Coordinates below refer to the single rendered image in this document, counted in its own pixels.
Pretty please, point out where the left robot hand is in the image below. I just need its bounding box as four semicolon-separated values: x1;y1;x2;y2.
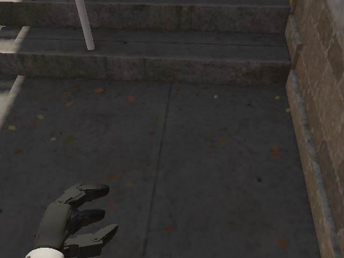
34;183;118;258

